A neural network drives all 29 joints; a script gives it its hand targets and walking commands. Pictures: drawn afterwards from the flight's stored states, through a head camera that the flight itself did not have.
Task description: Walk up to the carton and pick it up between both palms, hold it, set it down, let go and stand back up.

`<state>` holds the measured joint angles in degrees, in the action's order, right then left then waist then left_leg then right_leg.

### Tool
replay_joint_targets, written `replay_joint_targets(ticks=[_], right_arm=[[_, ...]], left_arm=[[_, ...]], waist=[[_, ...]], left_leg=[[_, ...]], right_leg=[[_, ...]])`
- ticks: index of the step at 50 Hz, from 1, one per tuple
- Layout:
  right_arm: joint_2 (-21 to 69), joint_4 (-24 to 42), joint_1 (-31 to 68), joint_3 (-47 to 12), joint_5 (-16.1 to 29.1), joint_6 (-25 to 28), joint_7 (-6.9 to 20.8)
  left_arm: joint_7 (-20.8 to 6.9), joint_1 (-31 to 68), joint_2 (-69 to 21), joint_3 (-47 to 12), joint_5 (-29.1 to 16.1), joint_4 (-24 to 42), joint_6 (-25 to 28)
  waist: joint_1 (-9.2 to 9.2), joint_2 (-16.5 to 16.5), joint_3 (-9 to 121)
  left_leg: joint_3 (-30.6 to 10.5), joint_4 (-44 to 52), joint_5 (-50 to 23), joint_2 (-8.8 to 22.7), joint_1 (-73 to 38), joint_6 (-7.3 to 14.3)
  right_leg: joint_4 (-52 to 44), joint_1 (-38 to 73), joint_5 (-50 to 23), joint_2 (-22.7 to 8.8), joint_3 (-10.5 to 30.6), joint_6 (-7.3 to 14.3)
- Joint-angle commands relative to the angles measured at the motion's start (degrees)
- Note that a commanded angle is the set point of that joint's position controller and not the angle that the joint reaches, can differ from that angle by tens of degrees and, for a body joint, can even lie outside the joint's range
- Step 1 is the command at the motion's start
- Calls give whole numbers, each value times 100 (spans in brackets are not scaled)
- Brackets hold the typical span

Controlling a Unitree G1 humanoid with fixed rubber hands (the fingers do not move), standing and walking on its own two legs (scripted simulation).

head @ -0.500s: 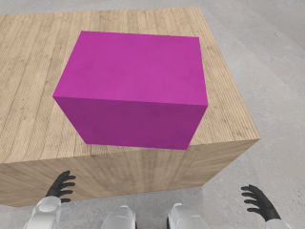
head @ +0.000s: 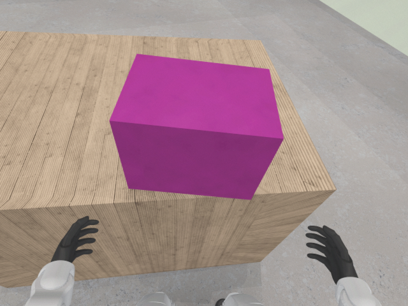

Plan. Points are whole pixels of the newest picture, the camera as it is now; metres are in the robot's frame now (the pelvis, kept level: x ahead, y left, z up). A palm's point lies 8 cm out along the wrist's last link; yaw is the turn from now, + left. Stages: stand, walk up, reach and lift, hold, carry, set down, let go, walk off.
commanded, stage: reach and lift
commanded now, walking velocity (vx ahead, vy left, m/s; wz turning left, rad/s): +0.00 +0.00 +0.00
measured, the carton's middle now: (196, 130) +0.45 +0.04 +0.06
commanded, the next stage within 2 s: none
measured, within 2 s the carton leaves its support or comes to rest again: neither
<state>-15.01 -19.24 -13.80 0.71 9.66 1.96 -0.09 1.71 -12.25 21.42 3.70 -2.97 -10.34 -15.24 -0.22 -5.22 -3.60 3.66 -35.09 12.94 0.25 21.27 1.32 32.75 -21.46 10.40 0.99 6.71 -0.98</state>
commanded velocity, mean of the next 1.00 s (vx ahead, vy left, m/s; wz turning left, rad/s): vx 0.00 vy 0.00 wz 0.00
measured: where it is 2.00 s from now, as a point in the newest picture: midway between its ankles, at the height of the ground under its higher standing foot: outside the picture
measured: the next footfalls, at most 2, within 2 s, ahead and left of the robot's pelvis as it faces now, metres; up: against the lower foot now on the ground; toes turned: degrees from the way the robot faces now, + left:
none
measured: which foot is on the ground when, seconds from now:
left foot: down 0.00-1.00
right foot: down 0.00-1.00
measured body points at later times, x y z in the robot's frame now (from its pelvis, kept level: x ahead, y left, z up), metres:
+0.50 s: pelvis -0.01 +0.00 +0.01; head +0.00 +0.04 +0.46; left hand +0.23 +0.26 +0.02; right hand +0.22 -0.22 +0.06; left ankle +0.07 +0.09 -0.72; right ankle +0.04 -0.14 -0.72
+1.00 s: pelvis +0.01 +0.00 +0.01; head +0.04 +0.01 +0.46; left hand +0.30 +0.25 +0.09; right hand +0.27 -0.21 +0.07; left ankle +0.07 +0.09 -0.72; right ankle +0.04 -0.14 -0.72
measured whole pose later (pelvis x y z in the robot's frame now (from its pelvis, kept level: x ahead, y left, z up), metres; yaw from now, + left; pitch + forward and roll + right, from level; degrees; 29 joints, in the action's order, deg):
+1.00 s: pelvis +0.01 +0.00 +0.01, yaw -1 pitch +1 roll -1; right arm -15.0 8.7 -8.3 0.7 18.1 -15.3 -5.4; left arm -0.9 -2.0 26.8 3.7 -16.7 2.8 -16.5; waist -0.2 0.1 -1.7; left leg 4.0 -28.7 10.1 0.4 19.8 2.7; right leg 27.7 -16.6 12.3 1.7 6.7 -1.6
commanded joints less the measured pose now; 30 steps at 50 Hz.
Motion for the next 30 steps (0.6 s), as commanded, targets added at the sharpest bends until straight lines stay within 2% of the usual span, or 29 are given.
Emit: replay_joint_targets(ticks=[1, 2, 4, 8, 9, 11, 12, 13, 15, 19, 23, 25, 27, 28, 30], right_arm=[[-1588, 1680, 796, 959, 64, -261, 217], [-1609, 1793, 692, 1034, 52, -271, 244], [-1532, 2176, 501, 1171, 4, -262, 254], [-1199, 3152, 516, 1253, -72, -233, 61], [-1072, 3403, 440, 1224, -58, -248, -17], [-815, 3726, 233, 1109, -17, -329, -171], [-725, 3823, 69, 981, 80, -424, -240], [-673, 3713, -64, 870, 194, -541, -287], [-569, 3720, -144, 607, 372, -779, -380], [-611, 4076, 13, 447, 628, -1134, -495], [-783, 4503, 356, 610, 785, -1145, -447], [-866, 4478, 667, 729, 847, -1148, -328], [-976, 4253, 1049, 892, 888, -1183, -160], [-1044, 4123, 1202, 999, 864, -1198, -98], [-1147, 4064, 1242, 1112, 885, -1165, -51]], left_arm=[[165, 809, 506, 39, -329, 1358, 25], [148, 819, 487, 9, -355, 1342, 40], [129, 737, 443, -28, -505, 1585, 118], [-3, 806, 756, 90, -1034, 1877, 364], [-43, 684, 861, 169, -1186, 1983, 421], [-127, 468, 1119, 331, -1518, 2176, 479], [-151, 551, 1200, 308, -1669, 2275, 459], [-170, 667, 1182, 262, -1718, 2283, 364], [-212, 765, 1185, 328, -1716, 2346, 172], [-234, 969, 1355, 562, -1580, 2686, -36], [-94, 1242, 1433, 571, -1533, 3282, 38], [26, 1475, 1407, 470, -1553, 3429, 132], [141, 1609, 1349, 293, -1566, 3297, 230], [180, 1654, 1283, 245, -1554, 3126, 256], [143, 1647, 1295, 315, -1557, 2922, 311]], waist=[[98, 2536, 1062], [88, 2397, 1092], [65, 1968, 1242], [160, 548, 1471], [211, 170, 1495], [220, -639, 1399], [138, -782, 1349], [120, -647, 1255], [217, -425, 1045], [452, 77, 894], [490, 808, 1117], [480, 1401, 1240], [456, 2055, 1237], [399, 2224, 1245], [396, 2016, 1325]], left_leg=[[-639, 3596, 3660, 1514, 1929, 575], [-553, 3554, 3629, 1417, 1915, 585], [-503, 3413, 3281, 1253, 1539, 473], [-280, 2980, 2467, 789, 523, 408], [-153, 2686, 1961, 579, 24, 331], [78, 1726, 559, -5, -1906, -7], [-3, 1264, 128, -178, -3154, -121], [-167, 974, -59, -207, -4208, -198], [-310, 721, -82, -246, -5116, -253], [-414, 884, 361, -161, -4891, -246], [-667, 1284, 1007, 141, -4135, -206], [-845, 1866, 1794, 477, -3105, -124], [-1015, 2746, 2718, 923, -1431, -15], [-1013, 3061, 2932, 1072, -696, 13], [-848, 3024, 2540, 945, -494, -15]], right_leg=[[767, 4382, -976, 795, -1095, -247], [682, 4481, -1018, 747, -1070, -225], [424, 4212, -993, 689, -1052, -148], [-296, 3427, -453, 493, -937, -109], [-608, 2951, -233, 337, -816, -61], [-1576, 991, 576, -267, -429, 163], [-2019, -322, 1168, -566, -214, 301], [-2322, -1515, 1711, -820, -101, 508], [-2587, -2603, 2343, -1062, 22, 785], [-2458, -2286, 2307, -982, -28, 817], [-1932, -1532, 1642, -665, -241, 676], [-1400, -521, 984, -276, -556, 501], [-682, 1169, 124, 315, -862, 219], [-458, 1916, -261, 505, -923, 97], [-553, 2191, -402, 425, -831, 92]])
